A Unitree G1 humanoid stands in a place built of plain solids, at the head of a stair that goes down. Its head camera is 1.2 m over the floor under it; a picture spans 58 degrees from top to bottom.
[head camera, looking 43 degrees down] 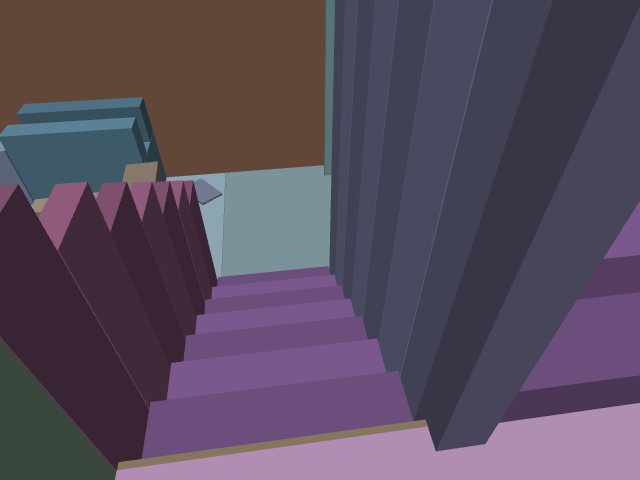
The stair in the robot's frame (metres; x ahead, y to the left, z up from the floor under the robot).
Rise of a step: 0.18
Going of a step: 0.25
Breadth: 0.85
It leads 8 degrees to the left of straight ahead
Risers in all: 8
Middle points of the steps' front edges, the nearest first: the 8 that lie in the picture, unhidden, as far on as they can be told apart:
0.49 0.11 0.00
0.75 0.14 -0.17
1.00 0.18 -0.35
1.25 0.21 -0.53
1.50 0.25 -0.70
1.75 0.28 -0.88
2.01 0.32 -1.06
2.26 0.35 -1.23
